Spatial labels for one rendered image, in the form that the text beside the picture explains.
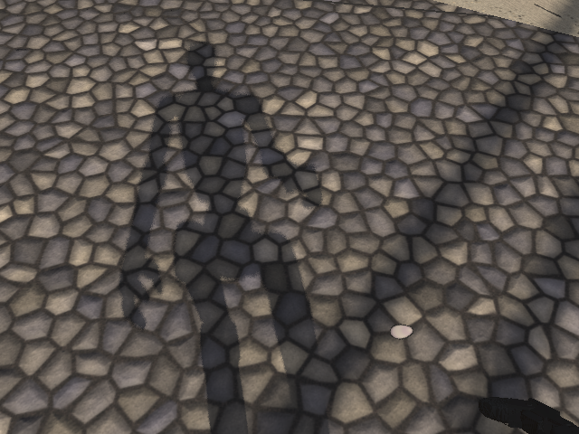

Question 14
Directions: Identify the robot right hand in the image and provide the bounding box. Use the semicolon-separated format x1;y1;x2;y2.
479;397;579;434

